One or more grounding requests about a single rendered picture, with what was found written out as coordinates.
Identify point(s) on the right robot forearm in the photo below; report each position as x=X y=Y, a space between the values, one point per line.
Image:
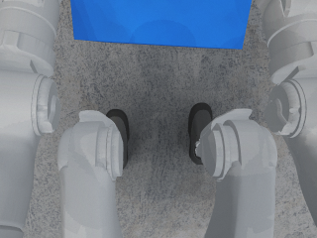
x=290 y=28

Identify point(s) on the carton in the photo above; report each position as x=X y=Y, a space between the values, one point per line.
x=205 y=24

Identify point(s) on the left robot upper arm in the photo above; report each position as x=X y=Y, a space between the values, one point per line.
x=29 y=108

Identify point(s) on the left robot forearm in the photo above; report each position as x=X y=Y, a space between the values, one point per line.
x=27 y=32

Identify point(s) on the left robot thigh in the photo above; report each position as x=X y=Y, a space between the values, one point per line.
x=87 y=192

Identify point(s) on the right robot upper arm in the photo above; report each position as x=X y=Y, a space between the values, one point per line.
x=291 y=112

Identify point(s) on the robot left foot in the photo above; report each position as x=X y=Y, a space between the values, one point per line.
x=121 y=121

